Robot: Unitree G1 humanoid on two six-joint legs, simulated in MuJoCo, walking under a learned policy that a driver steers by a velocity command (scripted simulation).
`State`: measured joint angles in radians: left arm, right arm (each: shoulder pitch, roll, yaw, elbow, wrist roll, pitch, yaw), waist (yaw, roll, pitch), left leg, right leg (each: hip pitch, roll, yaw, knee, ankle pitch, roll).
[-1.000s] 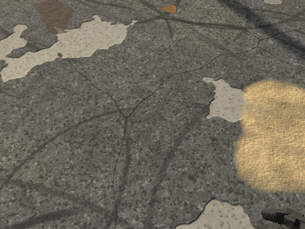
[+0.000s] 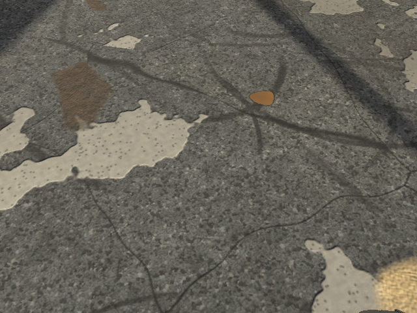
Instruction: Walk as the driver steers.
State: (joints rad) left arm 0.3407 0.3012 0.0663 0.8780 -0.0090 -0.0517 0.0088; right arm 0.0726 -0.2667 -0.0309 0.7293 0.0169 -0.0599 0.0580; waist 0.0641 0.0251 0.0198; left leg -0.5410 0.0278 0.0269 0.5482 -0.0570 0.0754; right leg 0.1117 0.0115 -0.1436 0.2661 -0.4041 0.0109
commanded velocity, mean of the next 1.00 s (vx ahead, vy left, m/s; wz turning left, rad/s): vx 0.50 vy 0.00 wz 0.55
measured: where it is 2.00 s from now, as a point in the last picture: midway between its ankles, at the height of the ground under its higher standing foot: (105, 165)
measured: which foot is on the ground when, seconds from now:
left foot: up 0.00-0.00, down 0.02-0.52, up 0.54-1.00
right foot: down 0.00-0.04, up 0.06-0.48, down 0.50-1.00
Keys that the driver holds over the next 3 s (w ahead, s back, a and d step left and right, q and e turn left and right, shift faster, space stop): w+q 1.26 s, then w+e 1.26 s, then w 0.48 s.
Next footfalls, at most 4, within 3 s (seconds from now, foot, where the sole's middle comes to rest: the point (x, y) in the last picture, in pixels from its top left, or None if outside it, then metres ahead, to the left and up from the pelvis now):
0.02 left None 0.18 0.10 -0.76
0.50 right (246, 307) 0.49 -0.06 -0.76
1.02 left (136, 259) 0.62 0.31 -0.76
1.52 right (140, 172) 0.98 0.36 -0.76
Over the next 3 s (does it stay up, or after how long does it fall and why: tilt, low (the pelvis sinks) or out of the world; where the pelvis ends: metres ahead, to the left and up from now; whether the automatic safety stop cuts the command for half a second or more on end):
stays up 1.52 0.63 0.01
